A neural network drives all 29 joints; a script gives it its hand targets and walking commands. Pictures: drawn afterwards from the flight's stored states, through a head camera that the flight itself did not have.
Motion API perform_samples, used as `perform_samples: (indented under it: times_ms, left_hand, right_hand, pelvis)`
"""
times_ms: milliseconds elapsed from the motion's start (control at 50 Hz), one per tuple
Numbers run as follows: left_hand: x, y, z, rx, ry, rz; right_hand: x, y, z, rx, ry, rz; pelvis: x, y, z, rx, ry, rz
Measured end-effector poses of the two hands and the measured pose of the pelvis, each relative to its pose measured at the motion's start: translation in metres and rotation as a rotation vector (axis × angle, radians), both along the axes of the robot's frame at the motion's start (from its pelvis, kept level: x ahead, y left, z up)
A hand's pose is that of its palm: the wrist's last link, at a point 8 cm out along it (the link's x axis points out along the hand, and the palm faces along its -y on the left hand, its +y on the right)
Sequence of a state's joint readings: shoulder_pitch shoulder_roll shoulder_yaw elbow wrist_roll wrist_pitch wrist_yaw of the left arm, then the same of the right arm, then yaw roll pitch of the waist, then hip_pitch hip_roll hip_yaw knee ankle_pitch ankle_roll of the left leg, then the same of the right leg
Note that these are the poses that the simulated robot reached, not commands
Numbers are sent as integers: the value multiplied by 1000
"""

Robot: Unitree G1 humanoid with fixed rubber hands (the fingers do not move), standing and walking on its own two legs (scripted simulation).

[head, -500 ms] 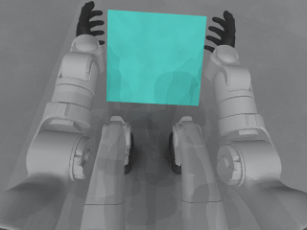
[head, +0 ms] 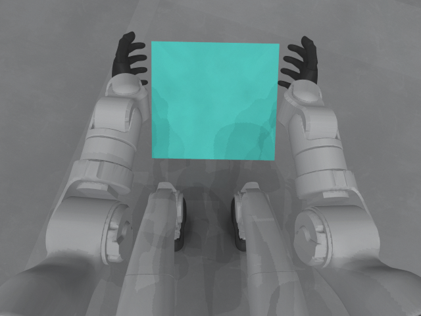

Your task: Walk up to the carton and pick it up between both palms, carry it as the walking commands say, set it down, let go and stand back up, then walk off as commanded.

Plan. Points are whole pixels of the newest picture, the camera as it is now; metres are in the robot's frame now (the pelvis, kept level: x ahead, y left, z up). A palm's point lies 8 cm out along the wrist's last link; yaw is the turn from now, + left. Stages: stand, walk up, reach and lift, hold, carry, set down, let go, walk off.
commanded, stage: reach and lift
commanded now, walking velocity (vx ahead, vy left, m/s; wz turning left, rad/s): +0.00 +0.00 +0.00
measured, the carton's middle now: (213, 106) +0.48 -0.01 -0.14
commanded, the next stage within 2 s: none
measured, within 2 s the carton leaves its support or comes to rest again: neither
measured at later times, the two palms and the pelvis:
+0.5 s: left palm (103, 61) +0.45 +0.14 +0.08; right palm (342, 69) +0.44 -0.16 +0.08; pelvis +0.04 +0.00 +0.06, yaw +0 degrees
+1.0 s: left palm (82, 27) +0.45 +0.13 +0.14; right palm (391, 33) +0.45 -0.17 +0.15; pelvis +0.14 -0.01 +0.13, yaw +0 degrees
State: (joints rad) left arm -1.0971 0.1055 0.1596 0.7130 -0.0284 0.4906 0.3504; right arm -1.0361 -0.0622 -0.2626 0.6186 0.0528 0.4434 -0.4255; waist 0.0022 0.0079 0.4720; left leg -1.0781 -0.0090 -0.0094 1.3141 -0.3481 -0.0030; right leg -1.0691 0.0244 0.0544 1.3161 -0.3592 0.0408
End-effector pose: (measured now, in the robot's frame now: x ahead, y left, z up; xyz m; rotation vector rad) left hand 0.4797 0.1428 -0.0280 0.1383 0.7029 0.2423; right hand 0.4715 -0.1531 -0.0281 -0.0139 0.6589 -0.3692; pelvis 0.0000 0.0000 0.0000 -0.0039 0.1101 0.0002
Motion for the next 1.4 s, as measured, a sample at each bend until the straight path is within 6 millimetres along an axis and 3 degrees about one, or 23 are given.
perform_samples:
  times_ms: [140, 320, 440, 540, 680, 900, 1060, 1200, 1400]
  left_hand:
    - [-5, -5, 18, -12, 16, -1]
    - [-14, -11, 54, -37, 6, 0]
    - [-23, -10, 88, -17, -16, 10]
    - [-32, -4, 126, -30, -5, 16]
    - [-28, 3, 165, -119, -36, -42]
    - [-22, -8, 160, -100, 48, -85]
    - [-30, -7, 182, -98, 7, -38]
    - [-36, -5, 208, -89, -23, -34]
    - [-54, -7, 214, -141, -11, -12]
  right_hand:
    - [-8, -5, 16, -1, 26, -11]
    - [-18, -11, 53, -11, 21, -23]
    - [-25, -9, 87, -6, 6, -26]
    - [-29, -6, 124, 31, 24, 4]
    - [-26, -11, 160, 103, 0, 68]
    - [-25, -21, 159, 58, 78, 75]
    - [-24, -17, 192, 24, 33, 100]
    - [-29, -16, 213, 45, -4, 94]
    - [-48, -19, 220, 67, 4, 61]
  pelvis:
    - [8, 0, 18, 1, -33, -2]
    - [17, -2, 40, 4, -60, -5]
    - [29, -2, 53, 3, -12, -6]
    - [55, -2, 68, 3, 57, -9]
    - [80, -6, 91, 5, 26, -10]
    - [122, -12, 120, 14, 7, -10]
    - [147, -15, 136, 19, -29, -11]
    - [148, -14, 142, 16, -89, -12]
    - [134, -11, 143, 12, -125, -12]
